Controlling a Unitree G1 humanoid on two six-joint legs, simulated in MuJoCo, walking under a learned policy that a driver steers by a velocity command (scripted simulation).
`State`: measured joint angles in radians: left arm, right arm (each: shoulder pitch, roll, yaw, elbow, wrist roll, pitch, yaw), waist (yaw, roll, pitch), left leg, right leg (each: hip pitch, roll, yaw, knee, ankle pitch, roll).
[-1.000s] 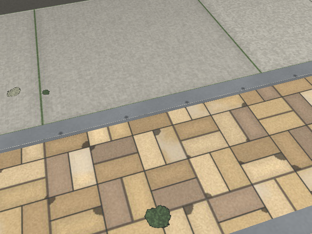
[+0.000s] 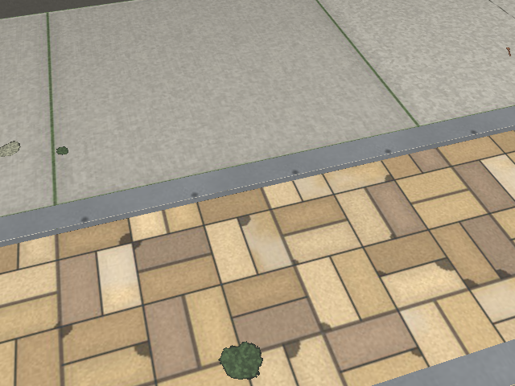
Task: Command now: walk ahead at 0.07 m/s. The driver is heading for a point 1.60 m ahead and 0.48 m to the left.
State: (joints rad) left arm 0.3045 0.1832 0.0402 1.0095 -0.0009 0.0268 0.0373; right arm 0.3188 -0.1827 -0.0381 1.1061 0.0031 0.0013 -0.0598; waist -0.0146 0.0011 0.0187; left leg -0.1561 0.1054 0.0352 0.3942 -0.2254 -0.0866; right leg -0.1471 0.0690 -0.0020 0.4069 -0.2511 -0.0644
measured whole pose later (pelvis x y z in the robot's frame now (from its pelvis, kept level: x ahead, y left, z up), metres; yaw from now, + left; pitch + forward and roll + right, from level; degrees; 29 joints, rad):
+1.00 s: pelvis +0.41 -0.03 +0.15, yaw +6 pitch +0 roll -1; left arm 0.38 0.17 -0.01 1.07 0.03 -0.11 -0.04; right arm 0.12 -0.24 -0.01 0.76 0.03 -0.04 0.02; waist 0.00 0.06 -0.06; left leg -0.85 0.02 -0.13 1.49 0.02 0.17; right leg -0.21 -0.01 -0.24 0.48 -0.27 -0.06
